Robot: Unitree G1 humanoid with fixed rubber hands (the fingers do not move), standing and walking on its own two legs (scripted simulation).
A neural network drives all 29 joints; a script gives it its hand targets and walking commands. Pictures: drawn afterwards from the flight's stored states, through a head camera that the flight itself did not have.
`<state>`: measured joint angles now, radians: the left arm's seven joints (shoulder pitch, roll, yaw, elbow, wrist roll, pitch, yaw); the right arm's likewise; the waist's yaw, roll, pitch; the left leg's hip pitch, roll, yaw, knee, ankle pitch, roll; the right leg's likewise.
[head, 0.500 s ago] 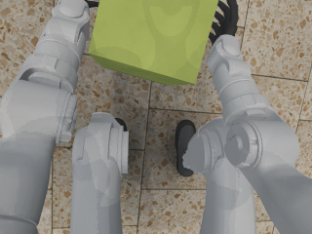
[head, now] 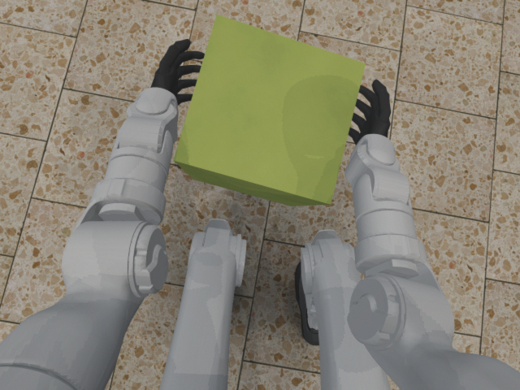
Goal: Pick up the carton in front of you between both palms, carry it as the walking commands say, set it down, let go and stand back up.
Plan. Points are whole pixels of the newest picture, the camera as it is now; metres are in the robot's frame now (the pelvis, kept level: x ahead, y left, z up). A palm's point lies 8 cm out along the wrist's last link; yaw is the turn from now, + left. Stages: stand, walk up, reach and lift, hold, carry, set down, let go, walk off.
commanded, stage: reach and lift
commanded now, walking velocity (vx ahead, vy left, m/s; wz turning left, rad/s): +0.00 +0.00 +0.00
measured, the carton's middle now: (262, 132) +0.48 +0.05 -0.15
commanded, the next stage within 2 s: none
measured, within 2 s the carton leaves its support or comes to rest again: neither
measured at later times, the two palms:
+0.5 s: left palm (134, 69) +0.45 +0.19 +0.07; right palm (441, 106) +0.45 -0.11 +0.08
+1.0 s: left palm out of the picture +0.41 +0.17 +0.23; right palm out of the picture +0.42 -0.13 +0.24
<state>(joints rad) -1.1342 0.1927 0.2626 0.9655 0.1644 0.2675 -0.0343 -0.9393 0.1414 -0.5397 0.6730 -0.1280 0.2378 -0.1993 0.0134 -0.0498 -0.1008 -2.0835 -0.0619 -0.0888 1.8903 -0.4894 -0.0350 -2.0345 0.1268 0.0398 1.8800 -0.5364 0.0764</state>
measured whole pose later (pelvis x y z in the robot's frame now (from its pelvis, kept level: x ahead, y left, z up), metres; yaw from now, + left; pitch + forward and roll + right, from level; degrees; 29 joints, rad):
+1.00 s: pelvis +0.09 +0.00 +0.26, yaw +3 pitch +17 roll +0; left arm -0.38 -0.10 0.28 0.58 0.21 0.33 0.03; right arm -0.36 0.17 -0.35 0.55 -0.19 0.30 -0.09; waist -0.01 -0.03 -0.18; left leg -0.83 -0.04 -0.08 0.90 -0.36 -0.01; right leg -0.80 0.06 0.10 0.91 -0.40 0.02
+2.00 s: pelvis +0.10 +0.00 +0.32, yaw +3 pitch -4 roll +0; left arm -0.30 -0.16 0.26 0.35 0.31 0.66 0.00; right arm -0.33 0.17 -0.30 0.38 -0.32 0.63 0.00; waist 0.00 -0.01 0.00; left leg -0.14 -0.03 -0.08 0.40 -0.19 -0.01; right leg -0.12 0.03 0.11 0.41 -0.22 0.01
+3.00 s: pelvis +0.10 +0.00 +0.32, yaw +3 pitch -8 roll +0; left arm -0.31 -0.16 0.24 0.28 0.31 0.77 0.00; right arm -0.34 0.17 -0.29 0.31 -0.32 0.74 0.00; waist 0.00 -0.01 0.01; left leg -0.06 -0.03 -0.08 0.36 -0.17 -0.01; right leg -0.04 0.03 0.11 0.38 -0.21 0.01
